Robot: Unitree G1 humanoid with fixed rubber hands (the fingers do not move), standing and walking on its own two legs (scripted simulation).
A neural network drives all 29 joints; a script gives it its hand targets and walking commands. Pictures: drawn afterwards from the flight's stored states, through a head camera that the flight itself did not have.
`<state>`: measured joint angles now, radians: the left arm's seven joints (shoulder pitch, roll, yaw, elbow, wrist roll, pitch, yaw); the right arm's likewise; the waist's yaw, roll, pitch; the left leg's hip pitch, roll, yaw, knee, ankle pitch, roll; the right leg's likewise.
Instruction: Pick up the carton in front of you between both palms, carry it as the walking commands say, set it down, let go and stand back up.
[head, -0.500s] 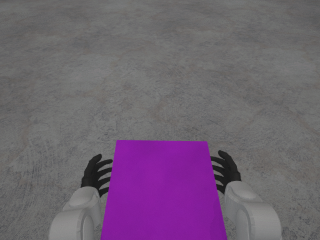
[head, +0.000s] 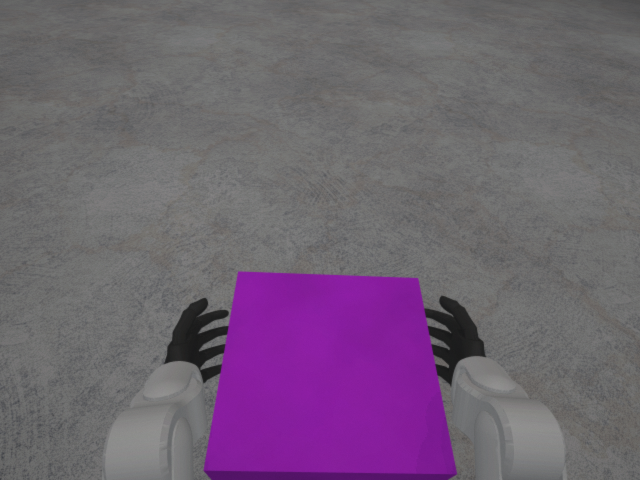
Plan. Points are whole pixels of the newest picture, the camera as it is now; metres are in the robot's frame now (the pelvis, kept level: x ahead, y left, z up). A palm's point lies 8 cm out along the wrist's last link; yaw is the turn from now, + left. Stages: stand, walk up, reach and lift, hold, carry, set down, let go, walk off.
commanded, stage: carry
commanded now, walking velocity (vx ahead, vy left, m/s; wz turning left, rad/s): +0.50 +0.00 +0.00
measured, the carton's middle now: (322, 399) +0.25 +0.00 +0.00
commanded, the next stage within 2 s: none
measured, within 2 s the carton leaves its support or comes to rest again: neither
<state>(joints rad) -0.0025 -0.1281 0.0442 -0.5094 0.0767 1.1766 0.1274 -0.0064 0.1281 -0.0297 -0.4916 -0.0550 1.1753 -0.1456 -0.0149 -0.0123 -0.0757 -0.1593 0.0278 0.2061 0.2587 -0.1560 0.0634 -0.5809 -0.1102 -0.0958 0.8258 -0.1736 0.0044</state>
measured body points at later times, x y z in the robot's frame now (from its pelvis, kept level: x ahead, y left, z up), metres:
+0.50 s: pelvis +0.31 -0.07 +0.00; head +0.32 -0.08 +0.45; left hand +0.54 +0.10 +0.07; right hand +0.56 -0.20 +0.06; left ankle +0.32 +0.09 -0.68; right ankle +0.28 -0.13 -0.75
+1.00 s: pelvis +0.61 +0.00 +0.00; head +0.64 +0.03 +0.45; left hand +0.87 +0.15 +0.06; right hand +0.86 -0.15 +0.07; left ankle +0.63 +0.04 -0.75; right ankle +0.62 -0.17 -0.68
